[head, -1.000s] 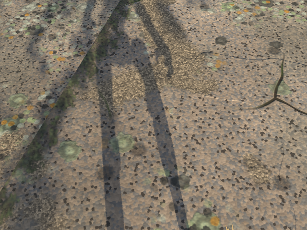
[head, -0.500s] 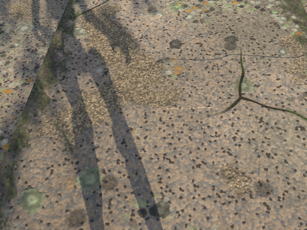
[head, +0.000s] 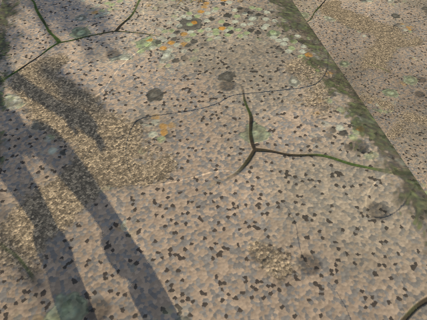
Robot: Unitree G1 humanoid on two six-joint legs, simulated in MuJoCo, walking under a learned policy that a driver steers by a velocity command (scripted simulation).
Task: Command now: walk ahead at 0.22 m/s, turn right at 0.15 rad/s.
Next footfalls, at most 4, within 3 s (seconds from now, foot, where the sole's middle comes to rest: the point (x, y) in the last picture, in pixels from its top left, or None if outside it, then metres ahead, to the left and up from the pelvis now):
0.36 left None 0.22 0.14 -0.77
0.88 right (254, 300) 0.55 -0.09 -0.77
1.40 left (180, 221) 0.85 0.14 -0.77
1.96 right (240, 156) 1.15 -0.10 -0.77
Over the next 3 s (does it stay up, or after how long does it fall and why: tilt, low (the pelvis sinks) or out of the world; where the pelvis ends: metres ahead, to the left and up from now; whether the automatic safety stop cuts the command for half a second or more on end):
stays up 1.57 0.10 -0.01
